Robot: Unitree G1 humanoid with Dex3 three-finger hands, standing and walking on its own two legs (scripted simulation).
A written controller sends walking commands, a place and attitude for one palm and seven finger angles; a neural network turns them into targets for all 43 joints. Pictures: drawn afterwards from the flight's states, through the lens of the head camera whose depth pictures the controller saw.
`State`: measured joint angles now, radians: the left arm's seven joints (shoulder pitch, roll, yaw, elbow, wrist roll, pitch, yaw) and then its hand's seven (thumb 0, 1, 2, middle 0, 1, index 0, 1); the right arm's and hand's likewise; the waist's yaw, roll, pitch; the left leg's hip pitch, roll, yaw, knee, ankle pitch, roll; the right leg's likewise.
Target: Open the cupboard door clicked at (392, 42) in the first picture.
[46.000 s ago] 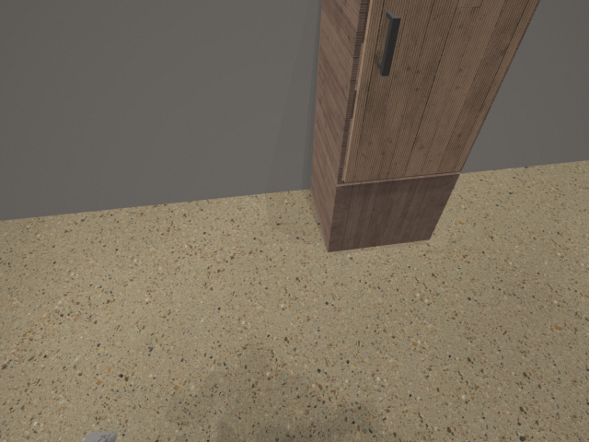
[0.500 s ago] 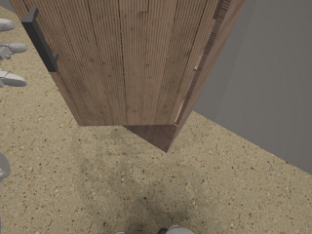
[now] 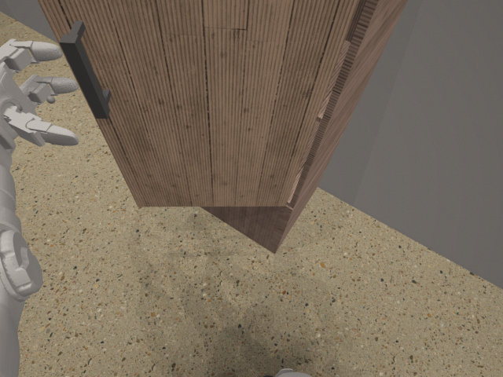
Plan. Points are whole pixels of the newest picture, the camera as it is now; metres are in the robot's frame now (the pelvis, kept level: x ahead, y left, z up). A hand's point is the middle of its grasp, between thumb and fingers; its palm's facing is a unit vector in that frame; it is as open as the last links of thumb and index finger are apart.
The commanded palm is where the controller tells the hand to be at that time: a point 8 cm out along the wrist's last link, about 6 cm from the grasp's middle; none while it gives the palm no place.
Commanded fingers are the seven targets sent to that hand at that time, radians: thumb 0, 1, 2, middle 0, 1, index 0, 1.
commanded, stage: slide the fingers in behind the handle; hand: left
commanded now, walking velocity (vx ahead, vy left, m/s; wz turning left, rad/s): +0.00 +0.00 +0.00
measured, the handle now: (91, 73) +0.55 +0.22 +0.14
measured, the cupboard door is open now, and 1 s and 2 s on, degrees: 36 37 37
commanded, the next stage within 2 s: close the thumb around the handle in 1.36 s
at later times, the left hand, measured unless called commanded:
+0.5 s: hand (78, 97) +0.49 +0.23 +0.15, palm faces -0.02 -1.00 +0.02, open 14.0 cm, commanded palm +0.46 +0.27 +0.14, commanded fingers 0.00 -0.50 0.30 -0.30 -1.20 -0.30 -1.20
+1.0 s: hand (96, 103) +0.48 +0.20 +0.15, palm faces -0.02 -1.00 +0.02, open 14.2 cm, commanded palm +0.46 +0.24 +0.14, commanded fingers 0.00 -0.50 0.30 -0.30 -1.20 -0.30 -1.20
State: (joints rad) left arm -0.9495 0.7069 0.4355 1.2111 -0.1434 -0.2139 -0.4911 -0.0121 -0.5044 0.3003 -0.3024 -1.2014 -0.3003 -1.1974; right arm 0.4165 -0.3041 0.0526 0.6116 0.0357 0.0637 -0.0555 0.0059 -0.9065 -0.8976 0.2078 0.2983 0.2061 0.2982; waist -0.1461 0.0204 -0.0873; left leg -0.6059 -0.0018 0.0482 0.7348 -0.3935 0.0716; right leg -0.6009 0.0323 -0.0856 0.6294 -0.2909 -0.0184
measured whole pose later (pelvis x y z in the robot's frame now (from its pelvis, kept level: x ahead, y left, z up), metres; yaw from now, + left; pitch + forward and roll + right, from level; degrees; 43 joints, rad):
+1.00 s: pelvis +0.00 -0.01 +0.00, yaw +0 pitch +13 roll -2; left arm -0.92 0.52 0.35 1.14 -0.16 -0.22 -0.33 -0.01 -0.50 0.30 -0.27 -1.20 -0.27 -1.19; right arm 0.39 -0.29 0.04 0.64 0.04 0.01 -0.04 0.01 -0.91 -0.90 0.21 0.30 0.21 0.30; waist -0.12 0.03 -0.09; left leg -0.55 -0.01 0.05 0.71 -0.38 0.06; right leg -0.56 0.03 -0.08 0.63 -0.30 -0.03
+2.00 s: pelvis -0.01 -0.01 +0.00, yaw +0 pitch +13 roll -2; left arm -0.92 0.57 0.38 1.17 -0.15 -0.23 -0.36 0.00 0.53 0.74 -0.36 -1.30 -0.36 -1.30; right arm 0.40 -0.29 0.05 0.64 0.04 0.01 -0.05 0.01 -0.91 -0.90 0.21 0.30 0.21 0.30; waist -0.14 0.03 -0.08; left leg -0.57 0.00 0.06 0.72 -0.38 0.06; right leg -0.58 0.04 -0.07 0.63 -0.29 -0.03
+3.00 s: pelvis +0.00 -0.03 +0.02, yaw -1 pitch +2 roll +0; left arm -0.03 0.08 0.13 -0.07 -0.19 0.15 0.20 0.00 0.68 0.78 -0.36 -1.28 -0.36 -1.28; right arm 0.12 -0.20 0.04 0.56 0.04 0.02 -0.03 0.01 -0.91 -0.90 0.20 0.30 0.20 0.30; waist 0.01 0.05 -0.09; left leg -0.26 0.00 0.07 0.55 -0.34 0.03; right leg -0.30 0.04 -0.05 0.54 -0.28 -0.05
